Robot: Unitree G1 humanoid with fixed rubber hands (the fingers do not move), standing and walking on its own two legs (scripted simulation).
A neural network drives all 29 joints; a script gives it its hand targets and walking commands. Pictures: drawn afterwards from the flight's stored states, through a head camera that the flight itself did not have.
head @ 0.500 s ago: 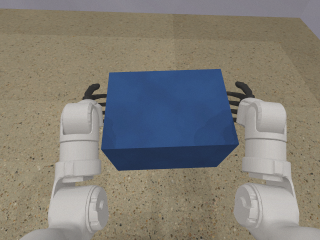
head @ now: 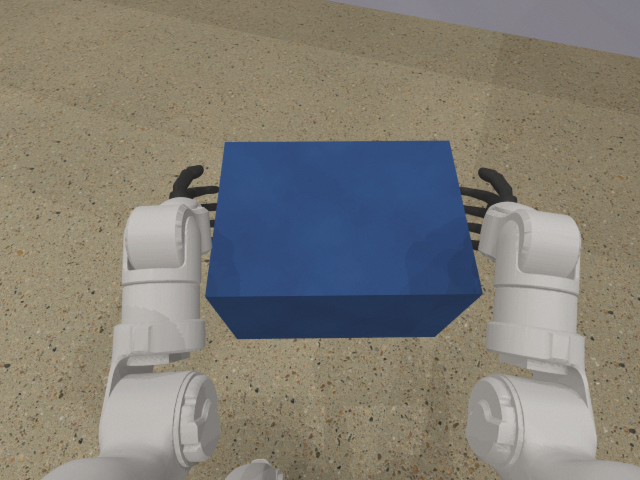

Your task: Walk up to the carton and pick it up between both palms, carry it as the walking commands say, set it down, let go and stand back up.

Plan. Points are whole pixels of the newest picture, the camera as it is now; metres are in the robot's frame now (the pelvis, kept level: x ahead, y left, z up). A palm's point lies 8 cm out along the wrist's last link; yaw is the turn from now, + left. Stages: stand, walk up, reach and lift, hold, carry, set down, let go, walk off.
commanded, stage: carry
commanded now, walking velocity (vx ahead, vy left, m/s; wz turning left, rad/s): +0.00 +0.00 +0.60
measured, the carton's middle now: (336, 245) +0.40 -0.02 +0.03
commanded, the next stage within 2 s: none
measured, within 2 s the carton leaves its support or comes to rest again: neither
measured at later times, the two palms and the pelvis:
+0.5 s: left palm (37, 330) +0.25 +0.27 +0.12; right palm (388, 242) +0.34 -0.07 +0.11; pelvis -0.06 +0.00 +0.00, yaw +17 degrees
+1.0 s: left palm out of the picture +0.11 +0.37 +0.12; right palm (267, 289) +0.29 +0.06 +0.11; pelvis -0.11 +0.02 +0.00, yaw +30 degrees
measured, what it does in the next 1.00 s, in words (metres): walks backwards, turning left: left foot, then right foot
